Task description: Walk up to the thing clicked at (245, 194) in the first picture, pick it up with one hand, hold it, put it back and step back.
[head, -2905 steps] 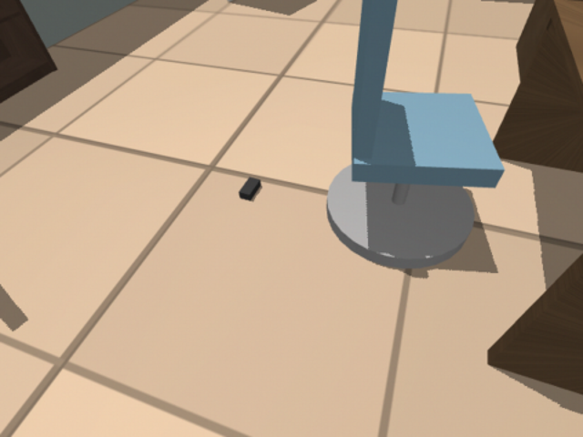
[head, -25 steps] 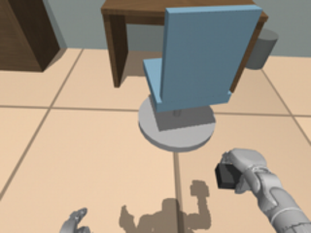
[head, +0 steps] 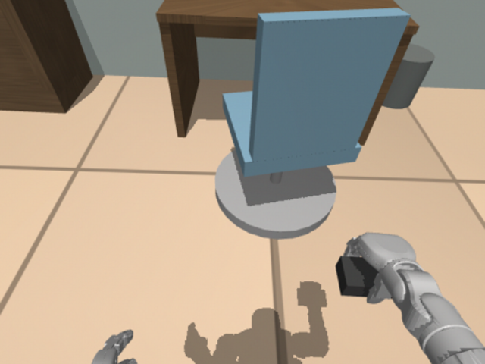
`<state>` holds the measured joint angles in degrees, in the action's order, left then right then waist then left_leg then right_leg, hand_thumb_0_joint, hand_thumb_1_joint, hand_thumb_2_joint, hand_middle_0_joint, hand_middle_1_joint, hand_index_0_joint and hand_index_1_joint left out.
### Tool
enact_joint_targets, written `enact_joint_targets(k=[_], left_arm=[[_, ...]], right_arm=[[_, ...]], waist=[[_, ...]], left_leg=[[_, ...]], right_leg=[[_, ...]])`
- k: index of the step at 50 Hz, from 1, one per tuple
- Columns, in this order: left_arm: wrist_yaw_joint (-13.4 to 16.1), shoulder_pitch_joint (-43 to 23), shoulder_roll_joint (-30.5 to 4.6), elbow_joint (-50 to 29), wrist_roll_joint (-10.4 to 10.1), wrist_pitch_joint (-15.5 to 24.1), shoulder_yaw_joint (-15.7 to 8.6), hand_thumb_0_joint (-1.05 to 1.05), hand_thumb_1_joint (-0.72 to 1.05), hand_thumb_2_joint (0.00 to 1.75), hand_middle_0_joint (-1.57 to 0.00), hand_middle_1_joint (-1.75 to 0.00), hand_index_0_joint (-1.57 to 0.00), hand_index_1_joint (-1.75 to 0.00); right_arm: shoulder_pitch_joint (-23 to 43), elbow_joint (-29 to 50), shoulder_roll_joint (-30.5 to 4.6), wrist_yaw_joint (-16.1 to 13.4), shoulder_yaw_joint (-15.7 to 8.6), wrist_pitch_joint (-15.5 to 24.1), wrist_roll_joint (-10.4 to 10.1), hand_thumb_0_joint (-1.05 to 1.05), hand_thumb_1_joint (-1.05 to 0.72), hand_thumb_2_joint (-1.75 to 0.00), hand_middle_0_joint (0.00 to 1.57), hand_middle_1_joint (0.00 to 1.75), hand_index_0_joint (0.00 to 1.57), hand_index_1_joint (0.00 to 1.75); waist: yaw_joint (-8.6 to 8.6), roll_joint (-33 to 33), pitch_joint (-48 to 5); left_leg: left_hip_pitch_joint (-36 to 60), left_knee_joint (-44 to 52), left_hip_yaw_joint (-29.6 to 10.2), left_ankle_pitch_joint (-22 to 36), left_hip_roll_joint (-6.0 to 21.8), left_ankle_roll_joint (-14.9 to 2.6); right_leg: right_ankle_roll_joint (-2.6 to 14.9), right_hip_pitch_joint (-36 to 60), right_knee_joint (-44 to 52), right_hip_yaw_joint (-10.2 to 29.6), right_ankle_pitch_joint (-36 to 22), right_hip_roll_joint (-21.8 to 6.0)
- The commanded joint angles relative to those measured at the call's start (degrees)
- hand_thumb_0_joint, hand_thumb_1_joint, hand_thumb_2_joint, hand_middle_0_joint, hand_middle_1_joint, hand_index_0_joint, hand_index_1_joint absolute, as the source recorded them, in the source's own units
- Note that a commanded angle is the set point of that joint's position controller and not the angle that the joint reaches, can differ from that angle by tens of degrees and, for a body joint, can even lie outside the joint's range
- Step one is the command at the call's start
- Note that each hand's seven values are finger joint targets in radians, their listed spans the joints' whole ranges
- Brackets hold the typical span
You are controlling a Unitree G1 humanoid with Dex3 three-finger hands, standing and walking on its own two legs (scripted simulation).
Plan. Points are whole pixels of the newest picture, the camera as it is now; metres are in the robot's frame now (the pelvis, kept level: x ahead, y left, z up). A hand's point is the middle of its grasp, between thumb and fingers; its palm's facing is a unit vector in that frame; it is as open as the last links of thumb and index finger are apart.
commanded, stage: crouch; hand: right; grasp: from above
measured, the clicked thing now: (371, 277) +0.30 -0.22 -0.06
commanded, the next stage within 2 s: none
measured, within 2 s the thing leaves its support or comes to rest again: neither
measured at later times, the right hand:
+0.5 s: hand (361, 295) +0.30 -0.23 -0.15, palm faces -0.44 -0.01 -0.90, open 8.8 cm
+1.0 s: hand (330, 311) +0.35 -0.24 -0.40, palm faces -0.47 +0.01 -0.88, open 8.8 cm
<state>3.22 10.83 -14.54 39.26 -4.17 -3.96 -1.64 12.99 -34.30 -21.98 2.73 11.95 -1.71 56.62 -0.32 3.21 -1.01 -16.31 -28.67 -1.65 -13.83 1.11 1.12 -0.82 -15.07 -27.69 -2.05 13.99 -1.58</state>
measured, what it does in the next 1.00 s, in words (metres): lowers itself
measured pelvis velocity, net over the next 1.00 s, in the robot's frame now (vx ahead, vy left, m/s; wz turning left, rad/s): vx -0.07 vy -0.01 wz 0.00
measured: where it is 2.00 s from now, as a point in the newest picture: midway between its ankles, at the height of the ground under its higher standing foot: outside the picture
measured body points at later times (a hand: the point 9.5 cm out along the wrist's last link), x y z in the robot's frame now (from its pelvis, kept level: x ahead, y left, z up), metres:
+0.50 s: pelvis -0.02 +0.00 -0.05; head +0.05 -0.01 +0.39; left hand +0.10 +0.28 -0.17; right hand +0.32 -0.23 -0.10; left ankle +0.01 +0.13 -0.74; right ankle +0.00 -0.13 -0.74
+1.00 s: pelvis -0.07 -0.01 -0.26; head +0.12 -0.03 +0.15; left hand -0.02 +0.26 -0.39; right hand +0.37 -0.24 -0.35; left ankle +0.01 +0.13 -0.74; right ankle +0.00 -0.13 -0.74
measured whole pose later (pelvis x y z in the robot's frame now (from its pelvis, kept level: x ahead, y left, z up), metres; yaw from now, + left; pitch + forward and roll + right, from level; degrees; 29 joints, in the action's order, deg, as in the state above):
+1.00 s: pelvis -0.07 -0.01 -0.26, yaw +0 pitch +35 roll +3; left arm -0.3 12.2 -12.7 43.5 3.0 1.7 -2.5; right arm 42.4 -71.4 -26.0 -19.8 1.7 3.3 66.1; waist 8.8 3.3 -11.7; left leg -100.7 -100.4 -0.2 -34.8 0.8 2.4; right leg 0.2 -102.4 -103.0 2.4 35.9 -1.2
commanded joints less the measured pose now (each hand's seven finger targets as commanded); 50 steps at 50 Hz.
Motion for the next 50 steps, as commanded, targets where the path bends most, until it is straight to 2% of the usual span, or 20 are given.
enact_joint_targets(k=[1, 3, 8, 13, 15, 18, 20, 22, 24, 27, 31, 33, 35, 38, 39, 45, 47, 48, 49, 50], left_arm=[[0.2, -4.2, -7.4, -7.7, 0.3, 2.5, -2.7, 0.00, 0.90, 0.90, -0.20, -0.30, -0.20, -0.30], [0.2, -4.6, -7.2, -8.1, 0.3, 2.5, -2.6, 0.00, 0.87, 0.89, -0.20, -0.30, -0.20, -0.30], [0.1, -3.9, -7.0, -7.9, 0.4, 2.1, -2.7, 0.00, 0.89, 0.90, -0.20, -0.30, -0.20, -0.30], [-0.2, -2.5, -7.0, -6.7, 1.1, 1.5, -2.9, 0.00, 0.89, 0.90, -0.20, -0.30, -0.20, -0.30], [-0.5, -1.7, -7.3, -5.7, 1.8, 1.4, -3.2, 0.00, 0.89, 0.90, -0.20, -0.30, -0.20, -0.30], [-1.2, 0.7, -8.1, -4.1, 2.8, 1.4, -4.3, 0.00, 0.89, 0.90, -0.20, -0.30, -0.20, -0.30], [-1.9, 2.2, -7.9, -3.4, 3.3, 1.6, -4.6, 0.00, 0.89, 0.90, -0.20, -0.30, -0.20, -0.30], [-2.1, 3.4, -8.5, -3.1, 3.7, 1.9, -5.2, 0.00, 0.90, 0.90, -0.20, -0.30, -0.20, -0.30], [-2.4, 4.0, -8.7, -3.5, 4.0, 2.4, -5.4, 0.00, 0.90, 0.90, -0.20, -0.30, -0.20, -0.30], [-2.3, 5.0, -9.3, -2.9, 4.3, 3.4, -5.6, 0.00, 0.90, 0.90, -0.20, -0.30, -0.20, -0.30], [-1.8, 6.4, -9.8, -2.0, 5.0, 4.5, -5.9, 0.00, 0.90, 0.90, -0.20, -0.30, -0.20, -0.30], [-1.7, 6.6, -10.0, -1.8, 5.5, 5.0, -6.1, 0.00, 0.90, 0.90, -0.20, -0.30, -0.20, -0.30], [-1.5, 6.9, -10.1, -1.5, 5.8, 5.3, -6.1, 0.00, 0.90, 0.90, -0.20, -0.30, -0.20, -0.30], [-1.4, 7.0, -10.3, -0.8, 6.4, 5.8, -6.1, 0.00, 0.89, 0.90, -0.20, -0.30, -0.20, -0.30], [-1.4, 7.1, -10.3, -0.3, 6.5, 5.9, -6.0, 0.00, 0.89, 0.90, -0.20, -0.30, -0.20, -0.30], [-2.4, 8.0, -10.7, 0.2, 7.3, 7.1, -5.8, 0.00, 0.89, 0.90, -0.20, -0.30, -0.20, -0.30], [-2.6, 8.2, -10.6, 0.2, 7.3, 7.3, -5.5, 0.00, 0.89, 0.90, -0.20, -0.30, -0.20, -0.30], [-3.0, 8.2, -10.8, 0.4, 7.5, 7.5, -5.1, 0.00, 0.89, 0.90, -0.20, -0.30, -0.20, -0.30], [-3.3, 8.1, -10.6, 0.3, 7.6, 7.9, -5.1, 0.00, 0.89, 0.90, -0.20, -0.30, -0.20, -0.30], [-3.5, 8.3, -10.9, 0.7, 7.8, 8.0, -4.9, 0.00, 0.89, 0.90, -0.20, -0.30, -0.20, -0.30]], right_arm=[[18.9, 9.2, -12.4, -3.1, -6.5, 0.4, 0.0, 0.00, -0.81, -0.52, 1.19, 0.36, 1.19, 0.37], [17.3, 9.2, -11.6, -2.9, -6.0, 0.6, -0.4, 0.00, -0.75, -0.46, 1.07, 0.38, 1.10, 0.35], [15.1, 6.1, -10.7, -3.8, -5.8, 1.6, 0.7, 0.00, -0.77, -0.51, 1.20, 0.32, 1.18, 0.34], [16.6, 0.1, -9.5, -8.9, -6.2, 3.8, 2.3, 0.00, -0.78, -0.49, 1.19, 0.31, 1.18, 0.33], [20.6, -2.7, -10.5, -11.8, -6.4, 4.4, 4.2, 0.00, -0.78, -0.49, 1.19, 0.31, 1.18, 0.33], [26.0, -4.5, -11.8, -16.4, -7.5, 5.0, 6.6, 0.00, -0.78, -0.50, 1.18, 0.34, 1.17, 0.35], [25.9, -11.9, -7.5, -19.0, -5.1, 4.6, 8.1, 0.00, -0.78, -0.53, 1.19, 0.34, 1.17, 0.36], [30.4, -13.2, -10.4, -21.5, -6.6, 4.9, 9.4, 0.00, -0.77, -0.51, 1.19, 0.34, 1.17, 0.36], [32.6, -16.1, -8.4, -22.9, -5.5, 4.9, 9.4, 0.00, -0.77, -0.48, 1.15, 0.39, 1.16, 0.38], [35.5, -20.7, -9.6, -24.8, -6.3, 4.5, 9.9, 0.00, -0.72, -0.49, 1.10, 0.42, 1.12, 0.41], [38.7, -24.3, -11.3, -26.2, -7.4, 3.9, 9.6, 0.00, -0.74, -0.51, 1.13, 0.40, 1.13, 0.39], [39.9, -22.9, -14.0, -26.8, -9.4, 3.6, 9.4, 0.00, -0.72, -0.53, 1.12, 0.41, 1.13, 0.40], [41.5, -22.8, -13.7, -26.8, -9.5, 3.1, 8.8, 0.00, -0.75, -0.57, 1.16, 0.39, 1.15, 0.40], [43.6, -23.8, -15.3, -26.7, -10.9, 2.8, 8.7, 0.00, -0.75, -0.58, 1.14, 0.42, 1.14, 0.42], [42.5, -27.0, -13.9, -26.4, -10.5, 2.4, 8.9, 0.00, -0.74, -0.58, 1.14, 0.42, 1.14, 0.42], [45.9, -28.7, -15.0, -24.9, -11.5, 4.2, 8.6, 0.00, -0.77, -0.56, 1.14, 0.43, 1.15, 0.42], [47.5, -28.5, -18.5, -25.1, -13.0, 5.2, 9.3, 0.00, -0.79, -0.56, 1.16, 0.44, 1.17, 0.43], [46.2, -31.4, -18.0, -25.0, -12.9, 5.6, 9.5, 0.00, -0.81, -0.56, 1.16, 0.44, 1.18, 0.42], [49.1, -28.3, -17.3, -25.0, -12.5, 6.5, 9.5, 0.00, -0.82, -0.55, 1.15, 0.44, 1.17, 0.42], [49.2, -28.8, -19.1, -25.4, -13.3, 7.0, 10.3, 0.00, -0.82, -0.55, 1.16, 0.45, 1.18, 0.43]], waist=[[0.14, -2.7, -13.4], [-0.42, -2.9, -12.3], [0.41, -5.1, -11.3], [2.02, -6.5, -9.7], [2.79, -5.0, -11.4], [3.38, -2.2, -18.6], [4.83, -3.6, -18.1], [4.31, -2.2, -22.2], [5.27, -0.9, -24.0], [5.60, 0.3, -27.2], [6.38, 1.8, -33.2], [5.44, 3.6, -36.9], [6.32, 4.4, -40.3], [6.83, 4.0, -40.8], [7.78, 3.4, -40.1], [9.25, 3.2, -41.5], [9.31, 1.8, -43.0], [9.99, 1.9, -40.8], [10.23, 2.7, -42.6], [10.18, 3.1, -43.2]], left_leg=[[3.2, 4.2, 1.4, 10.9, -2.3, -1.34], [3.4, 4.4, 1.6, 9.3, -2.4, -1.54], [1.8, 4.0, 1.5, 9.9, -2.2, -1.29], [-3.6, 0.9, 1.6, 8.2, -1.8, -1.17], [-6.7, -2.3, 1.7, 7.0, -1.8, -1.35], [-12.0, -9.4, 1.4, 8.6, -1.8, -1.44], [-18.1, -14.6, 1.6, 7.3, -1.8, -1.63], [-22.6, -19.0, 1.5, 5.0, -1.9, -1.84], [-28.4, -23.1, 1.6, 2.0, -1.9, -2.09], [-35.6, -29.3, 2.5, -2.1, -2.2, -2.38], [-44.5, -38.2, 3.5, -4.0, -2.4, -2.83], [-48.0, -42.2, 3.8, -5.1, -2.3, -3.06], [-51.3, -45.8, 4.1, -5.3, -2.2, -3.22], [-56.1, -50.0, 4.5, -8.2, -2.1, -3.30], [-58.4, -51.4, 4.7, -8.9, -2.2, -3.34], [-66.4, -58.3, 5.2, -14.3, -1.9, -3.40], [-67.6, -59.6, 5.1, -16.7, -2.0, -3.31], [-69.9, -60.9, 5.2, -17.2, -1.8, -3.25], [-71.1, -62.1, 5.5, -18.0, -1.9, -3.31], [-72.6, -63.2, 5.5, -18.0, -1.8, -3.35]], right_leg=[[1.50, 7.3, 2.5, -0.4, -12.8, 2.2], [1.33, 6.6, 3.0, -0.1, -11.7, 2.0], [1.56, 5.3, 2.0, -0.2, -11.8, 2.4], [1.62, 0.3, -2.1, -0.3, -9.2, 2.7], [1.30, -2.5, -5.4, -0.3, -8.0, 2.7], [0.83, -7.2, -13.3, -0.5, -9.3, 2.7], [0.76, -13.9, -18.9, 0.0, -7.6, 2.5], [0.61, -19.3, -23.9, -0.1, -5.2, 2.3], [0.66, -24.4, -28.0, 0.0, -1.7, 2.2], [0.72, -31.2, -33.3, 0.9, 2.2, 1.9], [0.88, -38.8, -40.7, 2.3, 3.8, 1.4], [0.84, -41.9, -44.1, 2.8, 5.1, 1.5], [0.72, -43.9, -47.0, 3.5, 5.0, 1.2], [0.68, -49.4, -50.2, 4.3, 8.7, 1.0], [0.79, -51.2, -51.6, 4.5, 9.3, 0.9], [1.28, -61.1, -59.2, 4.9, 15.7, 1.5], [1.72, -64.4, -62.1, 4.4, 17.9, 2.0], [1.71, -66.5, -63.2, 4.8, 18.5, 2.0], [1.70, -67.1, -64.0, 5.1, 19.5, 2.1], [1.63, -67.0, -65.2, 5.1, 19.3, 2.1]])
